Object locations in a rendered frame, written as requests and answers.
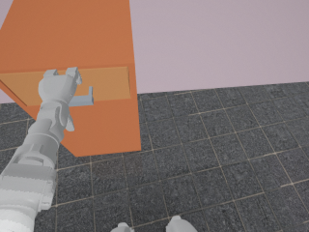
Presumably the cabinet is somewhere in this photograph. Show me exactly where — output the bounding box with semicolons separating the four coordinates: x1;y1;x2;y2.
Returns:
0;0;141;157

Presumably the right robot shin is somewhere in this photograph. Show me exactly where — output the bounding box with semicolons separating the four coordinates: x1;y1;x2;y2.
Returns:
169;216;182;223

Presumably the robot shin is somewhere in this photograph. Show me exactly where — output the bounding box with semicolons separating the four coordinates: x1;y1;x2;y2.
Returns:
169;216;182;223
118;222;130;228

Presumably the handle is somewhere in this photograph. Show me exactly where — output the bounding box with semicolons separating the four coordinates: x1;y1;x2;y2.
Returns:
68;86;94;107

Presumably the drawer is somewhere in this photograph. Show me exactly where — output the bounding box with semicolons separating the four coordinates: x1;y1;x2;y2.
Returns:
0;66;130;106

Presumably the left robot shin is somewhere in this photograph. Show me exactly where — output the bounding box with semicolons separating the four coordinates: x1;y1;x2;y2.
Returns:
118;222;130;228

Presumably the left robot hand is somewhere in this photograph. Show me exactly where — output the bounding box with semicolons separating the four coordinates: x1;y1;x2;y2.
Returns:
38;67;82;131

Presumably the robot left upper arm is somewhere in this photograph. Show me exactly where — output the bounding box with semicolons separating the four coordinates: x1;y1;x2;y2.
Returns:
0;163;57;232

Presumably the left robot forearm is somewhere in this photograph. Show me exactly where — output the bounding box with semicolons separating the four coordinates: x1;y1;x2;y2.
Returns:
0;99;70;185

